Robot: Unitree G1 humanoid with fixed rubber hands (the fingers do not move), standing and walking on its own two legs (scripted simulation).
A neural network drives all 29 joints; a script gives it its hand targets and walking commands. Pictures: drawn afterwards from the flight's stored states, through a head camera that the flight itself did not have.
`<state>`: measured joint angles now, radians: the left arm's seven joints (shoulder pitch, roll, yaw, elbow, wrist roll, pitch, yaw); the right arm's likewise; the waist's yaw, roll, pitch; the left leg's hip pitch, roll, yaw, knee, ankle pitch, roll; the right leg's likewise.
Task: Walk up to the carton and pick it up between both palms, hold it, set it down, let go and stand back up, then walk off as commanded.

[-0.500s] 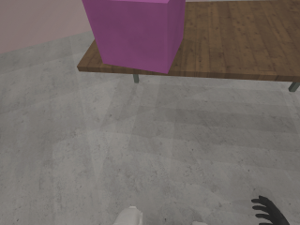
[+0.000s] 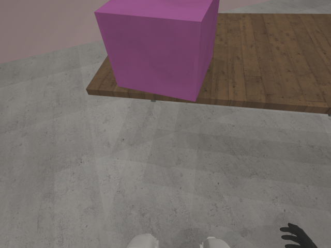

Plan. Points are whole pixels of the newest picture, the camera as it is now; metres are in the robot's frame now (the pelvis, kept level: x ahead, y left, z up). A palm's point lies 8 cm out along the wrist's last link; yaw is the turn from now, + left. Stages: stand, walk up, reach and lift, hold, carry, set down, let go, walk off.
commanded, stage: walk up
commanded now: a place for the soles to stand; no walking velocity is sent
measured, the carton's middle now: (165, 39) +0.77 +0.03 +0.11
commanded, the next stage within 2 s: none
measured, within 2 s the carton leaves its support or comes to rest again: neither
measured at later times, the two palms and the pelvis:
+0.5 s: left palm (8, 239) +0.16 +0.43 -0.08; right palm (274, 225) +0.19 -0.23 -0.06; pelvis +0.09 +0.09 +0.00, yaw -1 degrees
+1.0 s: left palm (27, 217) +0.21 +0.39 -0.07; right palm (283, 223) +0.20 -0.27 -0.08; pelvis +0.11 +0.06 +0.00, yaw -5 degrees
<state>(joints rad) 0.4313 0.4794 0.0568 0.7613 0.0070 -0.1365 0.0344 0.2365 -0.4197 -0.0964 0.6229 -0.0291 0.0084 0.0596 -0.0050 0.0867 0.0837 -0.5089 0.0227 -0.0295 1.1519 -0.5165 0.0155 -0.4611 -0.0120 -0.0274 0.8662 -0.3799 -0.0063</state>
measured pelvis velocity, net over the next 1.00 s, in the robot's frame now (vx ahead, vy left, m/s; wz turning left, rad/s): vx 0.11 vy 0.06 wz -0.08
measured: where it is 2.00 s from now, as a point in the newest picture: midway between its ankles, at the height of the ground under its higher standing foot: outside the picture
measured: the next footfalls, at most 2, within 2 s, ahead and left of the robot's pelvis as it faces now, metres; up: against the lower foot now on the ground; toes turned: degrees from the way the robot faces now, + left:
left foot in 0.24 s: +0.20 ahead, +0.20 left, +0.00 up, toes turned -6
right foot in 0.64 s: +0.22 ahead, -0.06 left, +0.00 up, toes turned -5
